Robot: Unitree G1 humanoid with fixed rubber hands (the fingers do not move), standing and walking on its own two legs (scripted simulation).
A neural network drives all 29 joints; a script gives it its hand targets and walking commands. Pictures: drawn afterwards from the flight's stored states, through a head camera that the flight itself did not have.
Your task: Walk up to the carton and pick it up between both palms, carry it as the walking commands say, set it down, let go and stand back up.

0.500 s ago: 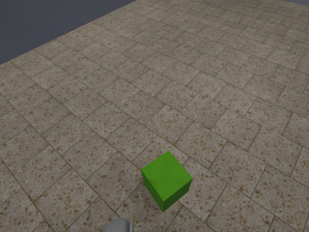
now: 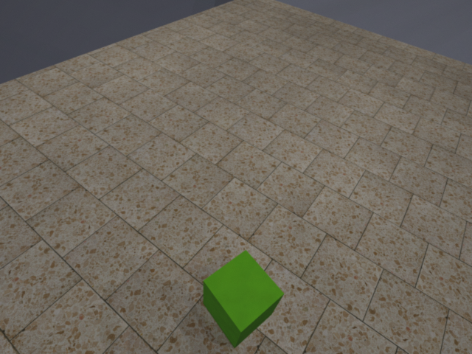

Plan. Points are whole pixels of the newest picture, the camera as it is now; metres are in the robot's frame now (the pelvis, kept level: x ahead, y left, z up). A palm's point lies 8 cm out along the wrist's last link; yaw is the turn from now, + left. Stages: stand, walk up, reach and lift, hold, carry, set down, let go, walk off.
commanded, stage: walk up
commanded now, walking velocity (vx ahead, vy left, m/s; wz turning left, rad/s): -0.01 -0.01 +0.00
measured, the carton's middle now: (240, 299) +0.43 -0.08 -0.65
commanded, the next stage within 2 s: none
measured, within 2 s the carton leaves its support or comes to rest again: neither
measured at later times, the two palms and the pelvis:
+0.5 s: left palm out of the picture -0.05 +0.18 -0.15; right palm out of the picture +0.00 -0.25 -0.15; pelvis -0.01 -0.03 +0.00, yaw +0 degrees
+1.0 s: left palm out of the picture +0.01 +0.19 -0.14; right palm out of the picture +0.00 -0.24 -0.15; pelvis +0.02 -0.02 +0.00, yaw +0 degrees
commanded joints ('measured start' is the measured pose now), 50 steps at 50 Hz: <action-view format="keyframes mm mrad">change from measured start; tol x8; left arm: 1 111 43 5 25 10 -1 -3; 50 135 17 -7 43 11 -27 15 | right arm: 1 19 -103 -14 -13 -5 -13 4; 50 78 -65 -24 33 4 -4 -6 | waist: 1 15 149 56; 25 6 -41 96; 38 18 80 24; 50 10 8 62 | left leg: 1 -83 194 -262 -225 -143 -9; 27 59 99 -60 13 1 -43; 35 27 111 -85 -33 7 -52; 40 36 150 -138 -45 141 -37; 44 31 127 -106 -47 79 -43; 48 68 152 -141 -37 199 -33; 50 38 143 -119 -50 130 -42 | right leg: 1 22 -50 84 -7 1 -23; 11 -44 -71 105 -54 27 -23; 22 -179 -146 184 -169 -208 -50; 35 -107 -118 139 -111 -105 -45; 39 -11 -95 105 -42 53 -47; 50 -42 -89 95 -65 60 -33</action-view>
